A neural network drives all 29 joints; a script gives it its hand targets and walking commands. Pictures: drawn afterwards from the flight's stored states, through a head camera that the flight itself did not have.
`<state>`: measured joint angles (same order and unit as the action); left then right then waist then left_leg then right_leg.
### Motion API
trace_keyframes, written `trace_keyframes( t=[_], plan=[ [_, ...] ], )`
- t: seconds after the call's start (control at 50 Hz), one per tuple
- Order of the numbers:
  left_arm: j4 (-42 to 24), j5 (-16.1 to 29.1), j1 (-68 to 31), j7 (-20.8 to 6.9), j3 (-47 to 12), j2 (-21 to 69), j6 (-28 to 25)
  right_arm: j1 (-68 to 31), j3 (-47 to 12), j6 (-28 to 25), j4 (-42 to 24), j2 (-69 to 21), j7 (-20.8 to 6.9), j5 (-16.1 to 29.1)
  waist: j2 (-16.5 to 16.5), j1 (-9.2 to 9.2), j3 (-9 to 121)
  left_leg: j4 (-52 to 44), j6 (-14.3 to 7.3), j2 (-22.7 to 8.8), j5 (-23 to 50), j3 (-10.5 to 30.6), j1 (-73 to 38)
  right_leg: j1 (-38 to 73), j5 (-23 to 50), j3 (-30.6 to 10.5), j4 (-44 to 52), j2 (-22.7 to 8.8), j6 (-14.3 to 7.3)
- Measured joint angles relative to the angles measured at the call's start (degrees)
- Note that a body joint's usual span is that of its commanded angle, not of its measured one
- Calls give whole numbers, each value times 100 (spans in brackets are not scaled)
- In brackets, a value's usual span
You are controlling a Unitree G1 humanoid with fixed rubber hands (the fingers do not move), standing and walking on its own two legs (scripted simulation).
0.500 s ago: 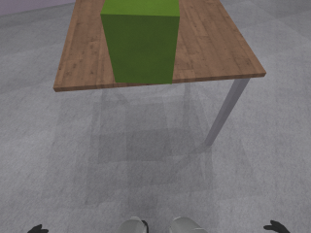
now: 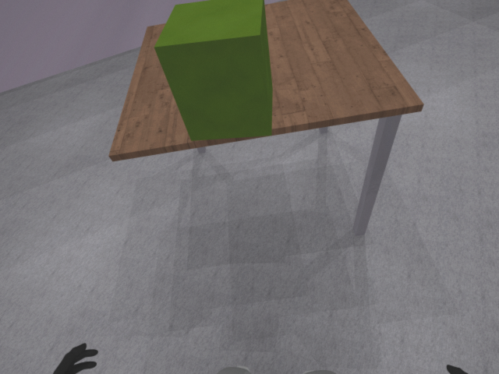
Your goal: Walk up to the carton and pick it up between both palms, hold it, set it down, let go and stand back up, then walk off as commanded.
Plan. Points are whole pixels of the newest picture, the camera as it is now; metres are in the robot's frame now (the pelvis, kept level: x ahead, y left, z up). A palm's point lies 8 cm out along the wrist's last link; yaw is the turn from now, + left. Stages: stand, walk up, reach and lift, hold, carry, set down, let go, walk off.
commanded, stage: walk off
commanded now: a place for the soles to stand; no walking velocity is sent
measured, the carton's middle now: (224, 72) +0.77 +0.05 +0.07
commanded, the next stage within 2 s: stand in 0.10 s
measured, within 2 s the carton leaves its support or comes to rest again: neither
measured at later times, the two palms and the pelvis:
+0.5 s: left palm (78, 370) +0.17 +0.32 -0.07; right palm out of the picture +0.11 -0.30 -0.07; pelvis +0.03 +0.02 +0.01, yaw -1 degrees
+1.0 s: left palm out of the picture +0.17 +0.32 -0.05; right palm out of the picture +0.10 -0.30 -0.06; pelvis +0.01 +0.02 +0.01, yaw -1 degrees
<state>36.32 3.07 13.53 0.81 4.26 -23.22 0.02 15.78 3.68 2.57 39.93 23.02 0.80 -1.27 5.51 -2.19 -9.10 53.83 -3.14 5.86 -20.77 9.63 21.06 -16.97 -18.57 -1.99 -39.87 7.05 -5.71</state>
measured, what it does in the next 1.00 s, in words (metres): steps on the spot: left foot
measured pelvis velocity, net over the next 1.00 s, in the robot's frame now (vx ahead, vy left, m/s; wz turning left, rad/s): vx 0.01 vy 0.02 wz -0.01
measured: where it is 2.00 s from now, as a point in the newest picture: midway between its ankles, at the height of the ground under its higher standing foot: outside the picture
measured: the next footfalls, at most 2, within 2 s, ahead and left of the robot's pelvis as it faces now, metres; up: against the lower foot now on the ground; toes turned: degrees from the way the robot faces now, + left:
left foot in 0.12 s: +0.08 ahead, +0.13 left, +0.00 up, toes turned -9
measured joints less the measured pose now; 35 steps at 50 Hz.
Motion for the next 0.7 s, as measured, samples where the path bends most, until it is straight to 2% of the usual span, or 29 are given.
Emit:
trace_keyframes(
  t=[0.12,0.2,0.3,0.7],
  plan=[
    [1,0,9,-27,0,33,33,1,0,-162,60,1,-1,0,-86,2,14,-1231,1,-29,-147,-28,-275,0,-57,227,59,-3,-26],
    [28,0,193,-27,1,47,100,22,-1,-345,63,1,13,0,-489,73,140,-1624,134,-28,211,-336,-462,3,-87,-119,61,-40,-2],
    [28,0,27,-27,1,53,-88,43,-2,-448,63,0,20,0,-714,76,284,-1748,164,-43,214,-344,-471,55,-128,-315,186,-52,88],
    [32,0,-129,-27,1,53,-168,43,-2,-476,65,-1,-5,0,-727,77,678,-1795,168,-50,302,-344,-475,56,-33,-316,234,-52,96]
  ],
)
